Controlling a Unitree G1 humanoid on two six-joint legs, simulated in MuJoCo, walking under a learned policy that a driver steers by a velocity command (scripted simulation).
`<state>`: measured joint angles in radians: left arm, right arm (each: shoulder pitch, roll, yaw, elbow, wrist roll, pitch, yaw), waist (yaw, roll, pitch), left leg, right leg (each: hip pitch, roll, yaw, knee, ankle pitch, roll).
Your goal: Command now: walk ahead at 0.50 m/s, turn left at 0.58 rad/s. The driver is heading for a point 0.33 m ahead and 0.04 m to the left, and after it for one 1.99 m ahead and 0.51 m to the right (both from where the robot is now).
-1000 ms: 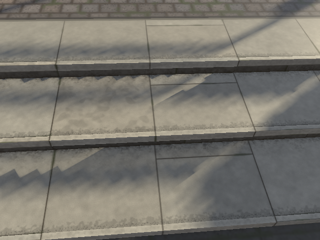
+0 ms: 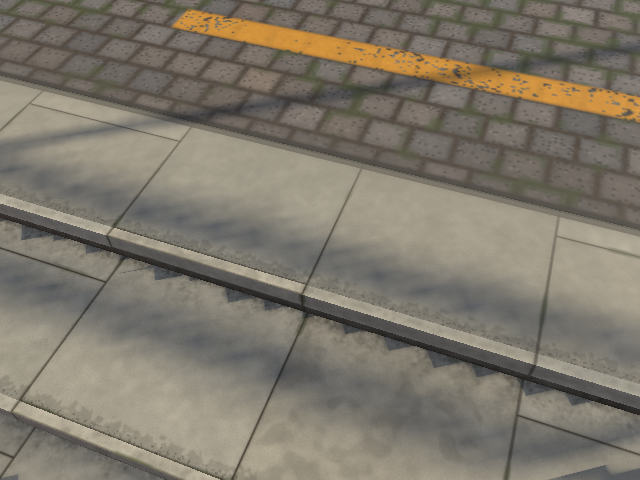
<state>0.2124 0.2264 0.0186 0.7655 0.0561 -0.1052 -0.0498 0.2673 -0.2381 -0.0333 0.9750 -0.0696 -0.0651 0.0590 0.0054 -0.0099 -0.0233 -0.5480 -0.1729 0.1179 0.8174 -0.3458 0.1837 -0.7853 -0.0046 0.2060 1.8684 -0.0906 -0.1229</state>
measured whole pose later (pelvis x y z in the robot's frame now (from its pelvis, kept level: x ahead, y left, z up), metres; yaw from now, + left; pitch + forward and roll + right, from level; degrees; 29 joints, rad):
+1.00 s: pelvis +0.64 +0.03 +0.15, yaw -13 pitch +5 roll +1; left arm 0.27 0.24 0.04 0.86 0.05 -0.06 -0.08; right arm 0.30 -0.21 -0.03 0.88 -0.06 -0.06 0.00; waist -0.02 -0.03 -0.11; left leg -0.27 0.01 0.13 0.44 -0.25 0.04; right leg -0.89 0.03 0.05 1.88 -0.40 -0.16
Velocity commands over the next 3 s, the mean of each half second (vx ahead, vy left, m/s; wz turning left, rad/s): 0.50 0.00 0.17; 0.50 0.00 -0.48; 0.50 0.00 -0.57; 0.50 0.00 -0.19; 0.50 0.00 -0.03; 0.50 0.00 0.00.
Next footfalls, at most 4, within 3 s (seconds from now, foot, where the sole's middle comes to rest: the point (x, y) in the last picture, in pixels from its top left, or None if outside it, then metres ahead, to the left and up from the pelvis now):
0.36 right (378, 479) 0.44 -0.06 -0.62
0.82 left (275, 357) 0.68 0.13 -0.62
1.24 right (418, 245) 0.89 -0.17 -0.52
1.68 left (349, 154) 1.18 -0.03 -0.52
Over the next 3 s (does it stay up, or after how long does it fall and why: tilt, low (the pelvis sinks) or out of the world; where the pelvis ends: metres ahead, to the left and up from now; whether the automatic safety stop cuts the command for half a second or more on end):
stays up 1.58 -0.39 0.26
